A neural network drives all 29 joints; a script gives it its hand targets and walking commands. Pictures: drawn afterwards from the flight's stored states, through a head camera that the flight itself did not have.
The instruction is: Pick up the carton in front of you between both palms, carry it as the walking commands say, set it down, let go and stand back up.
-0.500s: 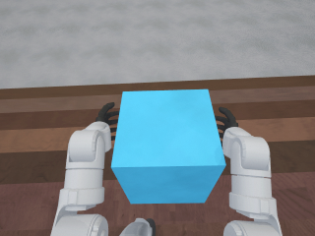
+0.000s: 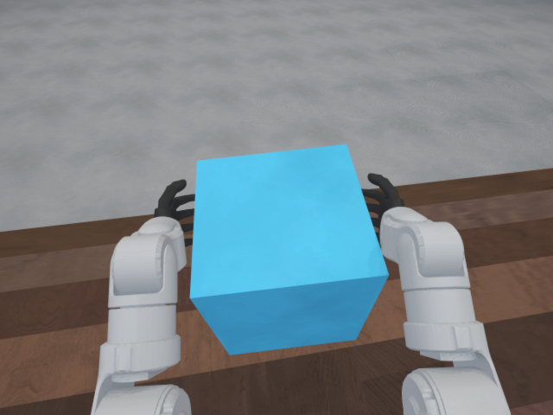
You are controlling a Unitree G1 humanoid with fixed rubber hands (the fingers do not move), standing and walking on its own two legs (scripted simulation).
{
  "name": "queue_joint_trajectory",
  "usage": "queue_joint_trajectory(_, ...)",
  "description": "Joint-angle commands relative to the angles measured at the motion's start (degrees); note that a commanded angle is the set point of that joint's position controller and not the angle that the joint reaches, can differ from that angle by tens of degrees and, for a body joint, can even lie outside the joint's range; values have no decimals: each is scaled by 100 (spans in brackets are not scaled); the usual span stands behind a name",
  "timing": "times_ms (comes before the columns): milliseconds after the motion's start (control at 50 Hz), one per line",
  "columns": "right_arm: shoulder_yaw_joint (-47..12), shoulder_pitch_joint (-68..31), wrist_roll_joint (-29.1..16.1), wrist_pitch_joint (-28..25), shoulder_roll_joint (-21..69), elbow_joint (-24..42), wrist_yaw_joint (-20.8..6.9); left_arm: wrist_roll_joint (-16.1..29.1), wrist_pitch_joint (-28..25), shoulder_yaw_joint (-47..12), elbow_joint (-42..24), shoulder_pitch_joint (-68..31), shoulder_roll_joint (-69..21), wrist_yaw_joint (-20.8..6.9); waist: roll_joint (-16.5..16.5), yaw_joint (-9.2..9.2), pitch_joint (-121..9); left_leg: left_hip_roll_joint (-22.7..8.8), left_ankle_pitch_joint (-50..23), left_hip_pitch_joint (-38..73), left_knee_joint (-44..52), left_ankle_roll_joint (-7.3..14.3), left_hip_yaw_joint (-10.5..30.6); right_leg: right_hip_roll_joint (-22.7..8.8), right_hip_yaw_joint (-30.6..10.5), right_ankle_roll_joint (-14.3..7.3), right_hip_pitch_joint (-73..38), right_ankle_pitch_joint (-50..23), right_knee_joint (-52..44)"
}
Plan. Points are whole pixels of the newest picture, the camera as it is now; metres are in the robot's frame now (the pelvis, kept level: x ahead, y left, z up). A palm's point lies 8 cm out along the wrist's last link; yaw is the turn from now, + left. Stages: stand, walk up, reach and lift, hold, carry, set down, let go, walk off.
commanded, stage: carry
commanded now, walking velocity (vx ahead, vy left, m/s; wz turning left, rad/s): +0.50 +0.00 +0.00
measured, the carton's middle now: (283, 258) +0.36 -0.02 +0.05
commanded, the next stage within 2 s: none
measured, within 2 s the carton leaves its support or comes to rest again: neither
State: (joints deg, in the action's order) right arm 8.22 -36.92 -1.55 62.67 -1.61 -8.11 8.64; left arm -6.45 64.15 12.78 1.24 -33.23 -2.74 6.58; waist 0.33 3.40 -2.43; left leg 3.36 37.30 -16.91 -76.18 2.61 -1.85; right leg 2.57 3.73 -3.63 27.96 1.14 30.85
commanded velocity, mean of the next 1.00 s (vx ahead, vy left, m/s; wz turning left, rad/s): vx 0.46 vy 0.00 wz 0.00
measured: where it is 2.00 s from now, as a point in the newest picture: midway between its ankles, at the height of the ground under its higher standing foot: (259, 237)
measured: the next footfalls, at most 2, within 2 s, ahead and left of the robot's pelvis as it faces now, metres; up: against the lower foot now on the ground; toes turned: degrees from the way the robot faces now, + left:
left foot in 0.42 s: +0.46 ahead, +0.05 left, -0.10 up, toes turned +1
right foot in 0.86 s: +0.79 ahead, -0.07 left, -0.20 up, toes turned +0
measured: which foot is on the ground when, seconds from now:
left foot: up 0.00-0.40, down 0.42-0.86, up 0.88-1.00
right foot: down 0.00-0.44, up 0.46-0.84, down 0.86-1.00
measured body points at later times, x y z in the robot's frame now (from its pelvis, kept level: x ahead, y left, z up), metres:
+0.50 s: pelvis +0.36 +0.00 -0.12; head +0.37 +0.00 +0.34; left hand +0.73 +0.16 +0.01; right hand +0.72 -0.15 +0.00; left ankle +0.42 +0.05 -0.83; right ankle +0.22 -0.09 -0.67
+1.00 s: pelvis +0.72 -0.03 -0.22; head +0.75 -0.02 +0.23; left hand +1.08 +0.15 -0.13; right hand +1.10 -0.16 -0.12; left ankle +0.65 +0.10 -0.83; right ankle +0.75 -0.07 -0.93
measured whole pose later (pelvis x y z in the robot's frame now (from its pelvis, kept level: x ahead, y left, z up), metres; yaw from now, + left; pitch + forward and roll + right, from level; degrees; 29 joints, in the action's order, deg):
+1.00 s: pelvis +0.72 -0.03 -0.22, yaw +0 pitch +4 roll +0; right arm 10.8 -35.4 1.3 65.5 0.3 -8.3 8.4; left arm -2.5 65.4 10.6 7.1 -34.8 -0.2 7.6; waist 0.4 -3.2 -1.6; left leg 1.2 28.1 -34.2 -79.2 1.2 2.6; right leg 6.4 4.6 -8.0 26.7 18.8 41.6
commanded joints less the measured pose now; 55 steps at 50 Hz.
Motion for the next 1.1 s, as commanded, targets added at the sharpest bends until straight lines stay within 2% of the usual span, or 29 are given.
queue_joint_trajectory(0,-3395,-3432,-2129,173,6078,563,-1482,2299,85,-3750,211,-3134,-5029,-1135,974,-866,-3056,7,-166,-3292,-1801,-238,464,-2077,-3256,-1406,-5075,-2029,369)
queue_joint_trajectory(40,-3268,-3659,-1927,200,6154,718,-1389,2751,82,-4050,-140,-3890,-5557,-1240,238,-778,-2767,-370,-557,-3560,-995,-145,699,-1905,-3475,-1482,-4198,-307,196)
queue_joint_trajectory(80,-3180,-3623,-1701,155,6230,834,-1305,3162,27,-4272,-377,-4391,-6095,-1326,-28,-662,-2546,-562,-1111,-3118,7,-96,748,-1787,-3240,-1416,-3159,-475,219)
queue_joint_trajectory(120,-3142,-3593,-1564,72,6262,974,-1241,3363,-53,-4387,-512,-4616,-6394,-1375,63,-695,-2440,-485,-924,-2730,1118,-207,560,-1656,-2939,-1437,-2660,-427,48)
queue_joint_trajectory(180,-3270,-3371,-1411,-72,6281,1159,-1164,3448,-160,-4452,-541,-4388,-6497,-1421,623,-780,-2694,-499,-2281,-2844,1035,-84,314,-1564,-2425,-1216,-3166,-2496,527)
queue_joint_trajectory(220,-3354,-3312,-1331,-143,6174,1288,-1123,3460,-219,-4498,-491,-4141,-6491,-1448,319,-1055,-2668,-377,-3829,-3485,2300,-59,160,-855,-1803,-817,-3805,-1942,1232)
queue_joint_trajectory(300,-3487,-3260,-1217,-166,5830,1577,-1076,3410,-289,-4538,-544,-3881,-6217,-1474,292,-1241,-2105,9,-5359,-1556,4682,11,-344,-373,-1166,-728,-2440,-810,1374)
queue_joint_trajectory(340,-3460,-3146,-1152,-92,5559,1524,-1070,3353,-276,-4506,-314,-3606,-6034,-1464,619,-1068,-1905,4,-6001,-600,5107,145,-380,-321,-942,-642,-1922,-259,1784)
queue_joint_trajectory(380,-3373,-2874,-1065,3,5301,1333,-1101,3246,-233,-4424,-38,-3420,-5879,-1464,596,-114,-2495,-98,-5962,1201,4743,362,-422,-554,-496,-274,-1373,-1728,3486)
queue_joint_trajectory(400,-3344,-2750,-1098,45,5215,1230,-1144,3183,-188,-4351,-46,-3461,-5726,-1461,-246,418,-2572,-357,-5344,2056,5006,511,-166,-297,-287,-52,-679,-1046,5100)
queue_joint_trajectory(420,-3252,-2912,-1139,100,5056,1058,-1207,3060,-101,-4253,65,-3619,-5683,-1432,-1389,45,-2542,-1613,-7931,3368,3766,1001,1127,157,-231,224,1261,3529,6622)
queue_joint_trajectory(440,-3314,-2844,-1309,181,5175,778,-1256,2878,-2,-4054,245,-3514,-5426,-1372,-1117,29,-2886,-2141,-7292,4004,3615,1376,2408,180,-711,213,2140,3637,6822)
queue_joint_trajectory(460,-3425,-3060,-1525,196,5385,829,-1312,2763,59,-3905,205,-3522,-5389,-1307,-930,77,-2837,-2300,-4913,3455,4241,1693,3164,-6,-740,168,2395,3325,6514)
queue_joint_trajectory(480,-3565,-3463,-1808,208,5666,977,-1379,2704,89,-3808,82,-3760,-5413,-1252,-357,30,-2674,-2154,-3603,2968,4402,1737,3286,-266,-919,155,2644,2924,6064)
queue_joint_trajectory(540,-3819,-4298,-2457,153,6473,1104,-1531,2415,64,-3555,158,-3721,-5590,-1176,88,-156,-1932,-1824,-3696,962,4695,1513,2901,-444,-817,261,1727,2372,4024)
queue_joint_trajectory(620,-3854,-4311,-2627,0,6873,1005,-1623,2232,-94,-3584,216,-3620,-5855,-1134,-504,84,-2294,-1466,-5642,1498,4111,1146,2019,-411,-413,119,1872,774,3487)
queue_joint_trajectory(640,-3850,-4334,-2673,-40,6940,1029,-1641,2203,-132,-3609,138,-3655,-5850,-1119,-207,241,-2171,-955,-5146,1839,3747,908,1633,-414,-454,101,2240,-60,2526)
queue_joint_trajectory(740,-3829,-4115,-2699,-146,6827,1169,-1649,2084,-144,-3719,-225,-3633,-5650,-986,-572,478,-1919,-370,-4307,938,3305,730,909,138,316,50,151,-2002,-78)
queue_joint_trajectory(780,-3803,-3862,-2648,-117,6654,1024,-1634,2043,-79,-3709,-233,-3547,-5400,-937,-711,322,-1860,-394,-3876,979,2769,623,774,51,238,-58,-404,-2395,-611)
queue_joint_trajectory(820,-3768,-3590,-2516,-77,6503,818,-1616,2026,-2,-3679,-204,-3325,-5210,-962,-661,-700,-2511,-668,-5611,292,816,297,347,-61,204,-244,-2480,-2340,-289)
queue_joint_trajectory(840,-3680,-3653,-2417,-43,6402,765,-1602,2030,28,-3595,-106,-3177,-5076,-1002,327,-1164,-2381,-283,-4004,-648,-896,-13,52,-390,-141,-431,-3213,-1926,-648)
queue_joint_trajectory(860,-3559,-3676,-2314,51,6297,643,-1573,2025,64,-3565,88,-3281,-4928,-1039,1306,-777,-2563,116,220,-2577,-2034,-272,169,-1671,-1539,-955,-4928,-4671,968)
queue_joint_trajectory(880,-3402,-3467,-2166,157,6089,486,-1502,2197,110,-3589,379,-3121,-4933,-1084,1078,-799,-3069,56,56,-3315,-1996,-281,588,-2142,-2898,-1491,-5367,-3249,663)
queue_joint_trajectory(900,-3285,-3609,-2009,199,5956,666,-1443,2421,94,-3805,232,-3376,-5229,-1143,935,-863,-2978,-155,-223,-3489,-1581,-177,602,-2064,-3455,-1599,-4734,-1151,216)
queue_joint_trajectory(920,-3213,-3818,-1919,225,5984,706,-1393,2663,109,-3906,52,-3880,-5498,-1209,242,-734,-2606,-397,-992,-3603,-805,-108,825,-1813,-3101,-1390,-4223,-965,318)
queue_joint_trajectory(960,-3086,-3620,-1684,205,6044,720,-1308,3122,78,-4166,-108,-4269,-6052,-1313,-207,-540,-2375,-551,-1230,-3199,81,-161,748,-1831,-3181,-1468,-3035,-823,196)
queue_joint_trajectory(1000,-3040,-3630,-1544,126,6173,849,-1262,3347,-11,-4286,-301,-4652,-6366,-1371,17,-650,-2196,-459,-1195,-2736,1110,-257,460,-1744,-2966,-1404,-2472,-1473,53)
queue_joint_trajectory(1040,-3137,-3518,-1468,35,6246,953,-1230,3449,-86,-4340,-365,-4599,-6494,-1406,456,-716,-2499,-488,-2371,-2717,916,-121,360,-1588,-2512,-1168,-2790,-2645,454)
queue_joint_trajectory(1080,-3225,-3547,-1436,-54,6243,1131,-1199,3470,-177,-4368,-377,-4439,-6541,-1439,295,-918,-2582,-360,-3788,-3200,2140,-83,175,-865,-1773,-761,-3334,-2062,1074)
